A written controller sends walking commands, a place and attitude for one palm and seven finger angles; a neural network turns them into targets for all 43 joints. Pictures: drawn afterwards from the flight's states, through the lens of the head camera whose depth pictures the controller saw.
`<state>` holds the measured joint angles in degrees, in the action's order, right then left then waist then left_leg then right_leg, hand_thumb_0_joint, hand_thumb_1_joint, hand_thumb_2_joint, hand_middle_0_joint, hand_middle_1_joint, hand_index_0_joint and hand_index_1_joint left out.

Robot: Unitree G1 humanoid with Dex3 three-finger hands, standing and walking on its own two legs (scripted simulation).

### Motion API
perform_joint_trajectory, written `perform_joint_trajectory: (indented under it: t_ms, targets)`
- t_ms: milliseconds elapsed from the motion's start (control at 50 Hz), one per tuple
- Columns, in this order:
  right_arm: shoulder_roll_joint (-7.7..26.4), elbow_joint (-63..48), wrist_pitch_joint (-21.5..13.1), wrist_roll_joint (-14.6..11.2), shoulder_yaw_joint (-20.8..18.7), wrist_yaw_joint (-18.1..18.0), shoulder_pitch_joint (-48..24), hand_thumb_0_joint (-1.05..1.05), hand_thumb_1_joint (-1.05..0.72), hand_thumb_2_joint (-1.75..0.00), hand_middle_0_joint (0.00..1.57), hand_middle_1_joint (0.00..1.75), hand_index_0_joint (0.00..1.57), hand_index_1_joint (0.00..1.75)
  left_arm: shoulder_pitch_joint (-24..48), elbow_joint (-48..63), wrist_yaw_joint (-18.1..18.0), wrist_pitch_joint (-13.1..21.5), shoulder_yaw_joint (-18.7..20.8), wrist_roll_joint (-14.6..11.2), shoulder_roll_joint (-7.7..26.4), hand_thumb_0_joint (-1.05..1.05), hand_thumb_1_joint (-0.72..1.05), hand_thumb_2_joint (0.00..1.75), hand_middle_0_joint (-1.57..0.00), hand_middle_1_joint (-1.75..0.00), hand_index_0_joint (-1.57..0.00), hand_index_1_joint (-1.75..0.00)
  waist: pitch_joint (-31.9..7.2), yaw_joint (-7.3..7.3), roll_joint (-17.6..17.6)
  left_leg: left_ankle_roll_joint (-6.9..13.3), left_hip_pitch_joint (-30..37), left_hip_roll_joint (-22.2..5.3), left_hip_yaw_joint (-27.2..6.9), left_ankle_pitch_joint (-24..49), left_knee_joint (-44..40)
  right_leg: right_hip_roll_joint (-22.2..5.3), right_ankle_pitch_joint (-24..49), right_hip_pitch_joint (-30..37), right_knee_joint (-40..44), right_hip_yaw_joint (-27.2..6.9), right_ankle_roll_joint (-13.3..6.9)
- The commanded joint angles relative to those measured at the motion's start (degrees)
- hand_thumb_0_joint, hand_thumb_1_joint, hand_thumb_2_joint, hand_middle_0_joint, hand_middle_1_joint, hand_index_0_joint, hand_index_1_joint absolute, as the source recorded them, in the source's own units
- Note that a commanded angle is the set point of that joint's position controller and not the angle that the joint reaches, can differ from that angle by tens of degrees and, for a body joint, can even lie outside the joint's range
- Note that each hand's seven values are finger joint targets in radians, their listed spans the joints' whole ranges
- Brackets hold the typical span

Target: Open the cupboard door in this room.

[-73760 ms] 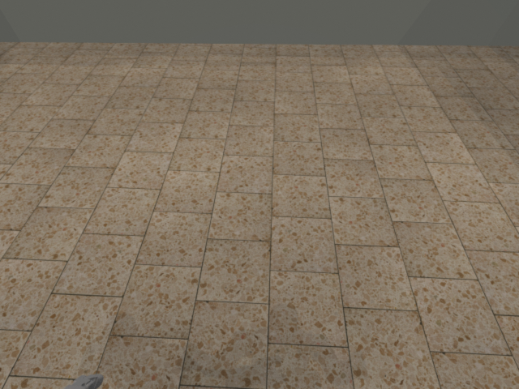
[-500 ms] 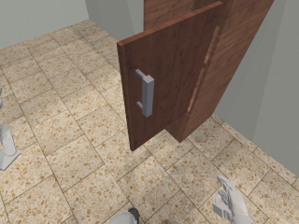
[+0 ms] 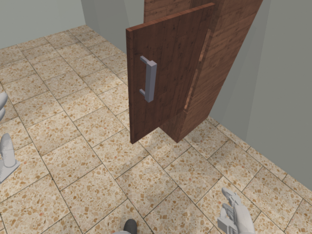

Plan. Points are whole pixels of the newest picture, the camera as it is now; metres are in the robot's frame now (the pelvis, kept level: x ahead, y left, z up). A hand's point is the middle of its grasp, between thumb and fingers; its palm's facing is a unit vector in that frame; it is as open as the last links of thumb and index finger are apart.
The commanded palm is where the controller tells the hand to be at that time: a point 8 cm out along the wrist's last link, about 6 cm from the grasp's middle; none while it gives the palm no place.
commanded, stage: stop stepping back and stand still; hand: left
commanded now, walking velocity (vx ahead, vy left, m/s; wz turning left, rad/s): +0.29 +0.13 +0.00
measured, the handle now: (146, 79) +0.58 +0.08 +0.05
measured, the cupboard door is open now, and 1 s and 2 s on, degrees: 88 88 88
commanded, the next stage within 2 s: let the arm hang, fingers relaxed in 0.58 s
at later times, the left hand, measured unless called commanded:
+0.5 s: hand out of the picture +0.14 +0.25 +0.16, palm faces +0.38 -0.79 -0.48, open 7.4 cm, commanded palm +0.09 +0.29 +0.18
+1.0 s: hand out of the picture -0.06 +0.18 -0.17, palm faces -0.01 -0.99 -0.16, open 7.4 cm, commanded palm none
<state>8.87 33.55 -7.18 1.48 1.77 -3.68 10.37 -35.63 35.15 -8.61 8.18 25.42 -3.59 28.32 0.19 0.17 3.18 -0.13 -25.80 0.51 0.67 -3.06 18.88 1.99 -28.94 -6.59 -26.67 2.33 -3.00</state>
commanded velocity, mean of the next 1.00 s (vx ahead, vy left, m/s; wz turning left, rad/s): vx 0.05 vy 0.01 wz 0.00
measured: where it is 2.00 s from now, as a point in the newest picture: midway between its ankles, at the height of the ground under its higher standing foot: outside the picture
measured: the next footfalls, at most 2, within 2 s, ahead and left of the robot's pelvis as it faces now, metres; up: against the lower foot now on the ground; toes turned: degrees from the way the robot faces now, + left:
right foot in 0.02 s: -0.04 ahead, -0.10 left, +0.00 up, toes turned -3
left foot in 0.18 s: +0.01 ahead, +0.12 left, +0.00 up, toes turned +0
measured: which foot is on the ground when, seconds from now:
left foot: down 0.00-0.00, up 0.02-0.16, down 0.18-1.00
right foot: up 0.00-0.00, down 0.02-1.00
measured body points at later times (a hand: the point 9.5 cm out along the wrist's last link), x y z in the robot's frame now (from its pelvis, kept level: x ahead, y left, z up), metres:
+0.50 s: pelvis -0.05 +0.00 +0.00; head -0.06 +0.00 +0.45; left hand +0.11 +0.29 +0.19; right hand +0.08 -0.24 -0.09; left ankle -0.03 +0.11 -0.72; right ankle -0.08 -0.09 -0.74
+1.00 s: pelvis -0.09 +0.01 +0.00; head -0.08 +0.01 +0.45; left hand -0.06 +0.23 -0.16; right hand +0.00 -0.26 -0.14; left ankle -0.03 +0.12 -0.74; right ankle -0.08 -0.09 -0.74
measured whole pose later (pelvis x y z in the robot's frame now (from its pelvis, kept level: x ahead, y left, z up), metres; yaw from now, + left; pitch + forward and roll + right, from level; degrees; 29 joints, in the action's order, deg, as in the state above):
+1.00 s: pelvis -0.09 +0.01 +0.00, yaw +2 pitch -2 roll -1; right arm 15.0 55.6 1.3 1.8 0.7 -0.2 9.3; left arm -14.8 -55.3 0.7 -3.1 -1.3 1.2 10.5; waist 3.4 -0.5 0.4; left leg 0.8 -18.0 1.0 -1.6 -9.3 28.9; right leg 0.4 -15.2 -12.8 -29.5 4.8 -1.9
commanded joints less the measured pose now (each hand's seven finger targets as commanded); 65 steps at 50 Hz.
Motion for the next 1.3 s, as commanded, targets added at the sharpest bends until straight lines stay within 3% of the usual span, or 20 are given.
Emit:
perform_joint_trajectory:
  t_ms: [0, 40, 120, 180, 220, 260, 320, 380, 400, 440, 500, 580, 640, 660, 700, 740, 800, 900, 1000, 1280]
  targets:
    - [9.4, -4.8, -1.0, 1.0, -3.1, -0.5, -4.4, 0.0, -0.9, -0.9, 0.2, 0.3, 0.2, 0.3, 5.2, 13.1, -1.6, 4.9, 11.5, -0.6, 13.6, 0.0, 0.9, 0.9, -0.2, -0.3, -0.2, -0.3, -5.8, -0.15, 4.0, -2.0, 9.5, -1.8, -2.4, -11.4, 34.3, -22.1, 1.6, -20.1, 20.6, -18.1, -9.3]
    - [10.0, -3.4, -1.9, -1.5, -4.4, -1.3, -2.4, 0.0, -0.9, -0.9, 0.2, 0.3, 0.2, 0.3, 7.8, 4.2, -0.9, 3.7, 6.4, -0.4, 6.8, 0.0, 0.9, 0.9, -0.2, -0.3, -0.2, -0.3, -2.1, -1.34, 6.8, -1.3, 3.6, -2.1, -4.0, -11.4, 34.8, -16.9, 2.8, -15.1, 16.0, -14.5, -6.2]
    - [10.5, -3.0, -3.3, -1.5, -3.5, -2.6, -3.2, 0.0, -0.9, -0.9, 0.2, 0.3, 0.2, 0.3, 11.5, -0.3, -1.1, 4.1, 3.2, 1.6, 5.1, 0.0, 0.9, 0.9, -0.2, -0.3, -0.2, -0.3, 1.9, -1.27, -2.7, 1.6, 13.1, -2.6, 0.7, -12.3, 9.1, -12.2, 9.3, -12.7, 7.1, -6.9, -1.8]
    - [11.2, -4.4, -4.0, -1.5, -3.3, -2.7, -1.8, 0.0, -0.9, -0.9, 0.2, 0.3, 0.2, 0.3, 11.2, 1.1, -1.1, 5.7, 4.1, 1.9, 6.3, 0.0, 0.9, 0.9, -0.2, -0.3, -0.2, -0.3, -1.2, -0.66, -9.8, 5.5, 16.0, -8.5, -9.6, -1.1, 4.7, -3.9, 18.7, -10.8, -2.8, -2.7, 2.4]
    - [10.5, -3.9, -4.7, -0.7, -2.9, -2.4, -2.1, 0.0, -0.9, -0.9, 0.2, 0.3, 0.2, 0.3, 11.9, 5.6, -0.6, 6.8, 4.8, 1.8, 7.7, 0.0, 0.9, 0.9, -0.2, -0.3, -0.2, -0.3, -3.5, -0.79, -14.9, 6.5, 15.5, -12.1, -18.1, -3.1, -1.9, -1.3, 8.0, -10.7, -10.1, 0.4, 3.5]
    - [10.4, -4.1, -5.4, -0.5, -3.1, -1.7, -2.4, 0.0, -0.9, -0.9, 0.2, 0.3, 0.2, 0.3, 9.3, 5.7, -0.8, 6.9, 4.9, 2.0, 6.6, 0.0, 0.9, 0.9, -0.2, -0.3, -0.2, -0.3, -2.4, -0.35, -13.6, 7.9, 9.2, -13.6, -17.5, -13.0, -5.3, -1.8, 3.4, -6.7, -10.8, -0.6, 3.3]
    - [10.5, -5.0, -5.2, -0.7, -3.3, -1.1, -2.7, 0.0, -0.9, -0.9, 0.2, 0.3, 0.2, 0.3, 3.4, 5.1, -1.0, 6.8, 7.2, 2.0, 7.5, 0.0, 0.9, 0.9, -0.2, -0.3, -0.2, -0.3, -2.1, 0.15, -11.4, 3.8, 2.6, -7.6, -7.6, -21.1, -2.0, -3.1, 9.5, 1.1, 2.6, -1.2, 1.9]
    - [9.6, -4.6, -3.6, -1.1, -4.4, -0.5, -1.7, 0.0, -0.9, -0.9, 0.2, 0.3, 0.2, 0.3, 1.6, 1.7, -0.8, 6.7, 6.9, 1.0, 6.4, 0.0, 0.9, 0.9, -0.2, -0.3, -0.2, -0.3, -0.2, -0.43, 4.4, 0.0, 4.7, -0.7, -1.1, -14.8, 21.6, -15.4, -2.3, -10.3, 17.2, -20.5, -4.5]
    - [9.4, -4.0, -3.3, -1.2, -4.3, -0.5, -1.5, 0.0, -0.9, -0.9, 0.2, 0.3, 0.2, 0.3, 3.0, 1.0, -0.9, 6.7, 6.8, 0.8, 5.9, 0.0, 0.9, 0.9, -0.2, -0.3, -0.2, -0.3, 1.0, -0.56, 4.9, -0.1, 3.4, -1.0, -1.4, -14.5, 27.9, -17.7, 4.4, -11.5, 17.0, -21.0, -5.9]
    - [8.9, -3.4, -3.5, -1.3, -3.8, -0.7, -1.2, 0.0, -0.9, -0.9, 0.2, 0.3, 0.2, 0.3, 6.2, -1.0, -0.9, 7.1, 6.0, 1.1, 5.3, 0.0, 0.9, 0.9, -0.2, -0.3, -0.2, -0.3, -0.2, -1.06, 1.5, 0.3, 2.7, -2.5, -2.4, -16.8, 24.7, -16.6, 18.5, -7.0, 11.8, -15.0, -5.6]
    - [9.7, -3.5, -4.4, -1.2, -3.6, -1.5, -1.7, 0.0, -0.9, -0.9, 0.2, 0.3, 0.2, 0.3, 8.8, -1.6, -0.9, 7.4, 4.4, 1.5, 4.3, 0.0, 0.9, 0.9, -0.2, -0.3, -0.2, -0.3, -1.9, -0.88, -3.2, 1.5, 13.9, -3.0, -2.1, -3.8, 5.8, -9.0, 22.9, -6.2, 5.7, -7.2, 0.4]
    - [10.3, -4.3, -4.8, -1.1, -3.5, -1.8, -2.4, 0.0, -0.9, -0.9, 0.2, 0.3, 0.2, 0.3, 8.9, 0.9, -0.4, 7.4, 4.1, 2.0, 5.4, 0.0, 0.9, 0.9, -0.2, -0.3, -0.2, -0.3, -4.4, -0.19, -7.9, 2.5, 17.0, -5.8, -5.3, 11.1, 4.9, -4.5, 28.9, -3.9, 2.8, -3.9, 3.1]
    - [10.2, -5.1, -5.0, -1.1, -3.5, -1.5, -2.8, 0.0, -0.9, -0.9, 0.2, 0.3, 0.2, 0.3, 7.9, 3.5, -0.3, 7.5, 3.9, 1.9, 5.4, 0.0, 0.9, 0.9, -0.2, -0.3, -0.2, -0.3, -6.6, 0.22, -8.1, 2.1, 16.2, -5.9, -5.6, 10.1, 3.9, -4.1, 27.8, -1.0, 3.1, -3.3, 3.3]
    - [20.4, 9.2, -5.1, -1.6, -6.9, 3.5, -5.9, 0.0, -0.9, -0.9, 0.2, 0.3, 0.2, 0.3, 11.1, -43.9, 7.2, -1.9, -18.4, 6.1, -5.8, 0.0, 0.9, 0.9, -0.2, -0.3, -0.2, -0.3, -1.8, -1.9, -8.7, 3.3, 8.9, -7.2, -7.5, 17.5, 11.2, -7.6, 32.8, -7.6, -4.6, -1.4, 1.6]
    - [16.4, 8.5, 1.1, -1.5, -5.9, 3.4, -1.9, 0.0, -0.9, -0.9, 0.2, 0.3, 0.2, 0.3, 12.1, -48.3, 8.6, -7.3, -18.5, 5.2, -7.2, 0.0, 0.9, 0.9, -0.2, -0.3, -0.2, -0.3, -5.8, -0.17, -6.8, 4.3, 7.4, -8.9, -9.5, 9.2, 8.6, -6.0, 17.8, -6.9, -4.7, -2.5, 1.2]
    - [16.6, 8.0, 2.8, -0.8, -4.9, 3.3, -3.0, 0.0, -0.9, -0.9, 0.2, 0.3, 0.2, 0.3, 15.2, -54.1, 8.8, -7.5, -19.2, 5.5, -5.4, 0.0, 0.9, 0.9, -0.2, -0.3, -0.2, -0.3, -5.2, 0.53, 0.7, 5.4, 4.3, -8.9, -12.5, 2.5, 6.6, -5.4, 14.3, -4.6, -3.7, -3.1, 0.9]
    - [17.2, 11.0, 4.6, -0.3, -4.6, 3.5, -4.4, 0.0, -0.9, -0.9, 0.2, 0.3, 0.2, 0.3, 21.5, -65.0, 8.9, -7.3, -20.2, 5.6, -2.6, 0.0, 0.9, 0.9, -0.2, -0.3, -0.2, -0.3, -3.5, -0.12, 7.2, 3.5, 7.1, -4.9, -9.5, -4.3, 8.6, -9.0, 12.9, -7.4, 3.0, -6.6, -1.3]
    - [14.1, 16.9, 7.0, 0.2, -3.1, 3.4, -3.4, 0.0, -0.9, -0.9, 0.2, 0.3, 0.2, 0.3, 25.3, -80.7, 8.3, -8.1, -22.9, 4.8, -3.7, 0.0, 0.9, 0.9, -0.2, -0.3, -0.2, -0.3, 0.6, -1.02, -8.0, 2.4, 10.4, -4.3, -9.4, -9.2, 3.9, -8.3, 6.6, -9.9, 6.0, -6.7, -1.5]
    - [12.3, 22.2, 7.4, 0.0, -3.2, 2.5, -0.6, 0.0, -0.9, -0.9, 0.2, 0.3, 0.2, 0.3, 20.6, -91.6, 8.2, -7.8, -22.8, 4.3, -6.2, 0.0, 0.9, 0.9, -0.2, -0.3, -0.2, -0.3, 0.1, -0.14, -11.8, 2.2, 9.9, -4.2, -9.2, -15.4, 0.7, -7.8, 6.2, -6.0, 8.3, -6.4, -1.3]
    - [11.1, 28.9, 7.9, -0.1, -4.2, 1.8, 6.9, 0.0, -0.9, -0.9, 0.2, 0.3, 0.2, 0.3, 18.6, -99.4, 7.6, -8.0, -22.3, 4.2, -6.8, 0.0, 0.9, 0.9, -0.2, -0.3, -0.2, -0.3, 5.0, -0.52, -3.8, 2.9, 10.4, -4.5, -9.4, -16.1, 1.6, -8.4, 1.2, -9.3, 10.1, -4.8, -2.5]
